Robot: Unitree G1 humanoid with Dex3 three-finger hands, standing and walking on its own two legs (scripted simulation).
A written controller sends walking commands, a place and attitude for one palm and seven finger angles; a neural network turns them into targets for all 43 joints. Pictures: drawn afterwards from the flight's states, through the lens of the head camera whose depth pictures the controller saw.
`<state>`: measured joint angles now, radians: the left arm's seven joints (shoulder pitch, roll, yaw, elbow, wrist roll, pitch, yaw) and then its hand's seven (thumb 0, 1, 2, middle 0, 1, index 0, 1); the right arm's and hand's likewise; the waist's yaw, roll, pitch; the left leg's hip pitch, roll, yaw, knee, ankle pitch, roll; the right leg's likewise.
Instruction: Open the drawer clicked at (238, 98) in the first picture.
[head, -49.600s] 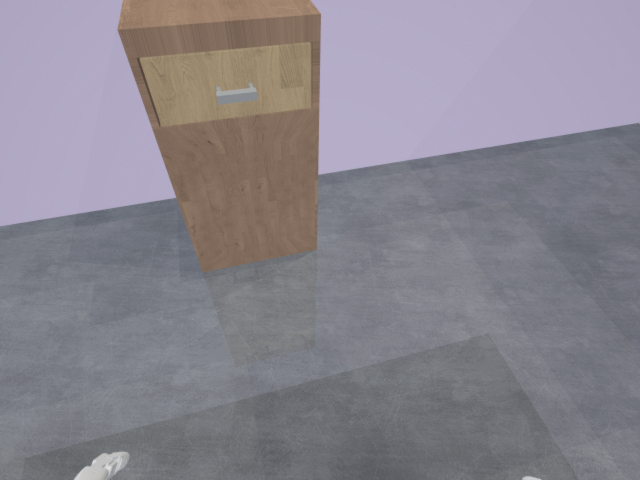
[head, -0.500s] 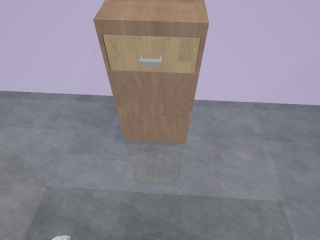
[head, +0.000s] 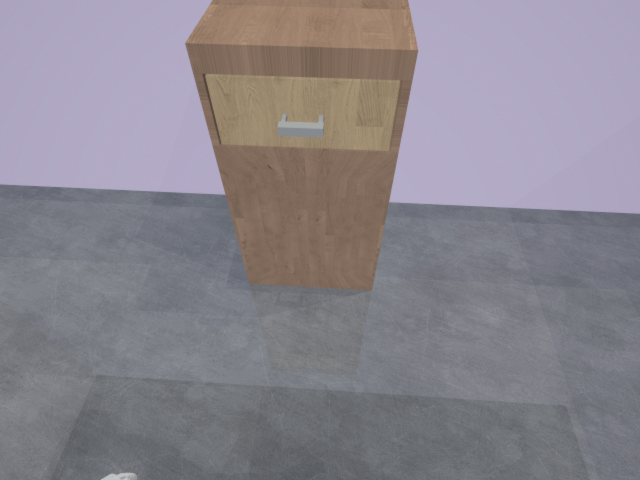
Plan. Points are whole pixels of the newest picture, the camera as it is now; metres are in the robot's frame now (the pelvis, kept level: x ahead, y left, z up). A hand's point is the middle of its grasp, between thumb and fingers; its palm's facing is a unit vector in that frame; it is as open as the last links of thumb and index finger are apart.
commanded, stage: take the last steps up to it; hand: left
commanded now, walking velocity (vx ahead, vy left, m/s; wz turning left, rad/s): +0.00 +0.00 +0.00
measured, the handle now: (301, 123) +0.83 +0.09 -0.04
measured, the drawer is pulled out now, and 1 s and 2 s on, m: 0.00 0.00 0.00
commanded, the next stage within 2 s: come to a stop and stand still in 0.94 s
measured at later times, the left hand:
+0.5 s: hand out of the picture +0.04 +0.16 -0.18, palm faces +0.03 -0.97 -0.23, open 7.4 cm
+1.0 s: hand (253, 371) +0.31 +0.14 -0.19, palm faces -0.02 -0.98 -0.22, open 7.4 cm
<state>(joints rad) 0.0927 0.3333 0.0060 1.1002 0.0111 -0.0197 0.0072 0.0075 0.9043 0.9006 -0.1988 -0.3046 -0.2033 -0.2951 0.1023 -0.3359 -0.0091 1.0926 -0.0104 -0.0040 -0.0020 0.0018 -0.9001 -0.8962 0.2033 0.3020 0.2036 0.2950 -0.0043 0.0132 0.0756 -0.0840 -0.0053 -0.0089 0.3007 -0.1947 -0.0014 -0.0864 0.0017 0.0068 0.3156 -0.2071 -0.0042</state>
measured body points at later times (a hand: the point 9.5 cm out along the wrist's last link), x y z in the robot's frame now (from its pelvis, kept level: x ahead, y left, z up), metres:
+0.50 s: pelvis +0.07 -0.04 -0.01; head +0.12 -0.04 +0.43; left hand +0.04 +0.21 -0.16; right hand +0.06 -0.27 -0.17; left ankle +0.01 +0.10 -0.69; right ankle -0.02 -0.12 -0.75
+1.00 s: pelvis +0.24 -0.06 -0.03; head +0.27 -0.05 +0.42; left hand +0.31 +0.19 -0.17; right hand +0.25 -0.30 -0.18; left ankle +0.24 +0.09 -0.75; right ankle +0.27 -0.19 -0.75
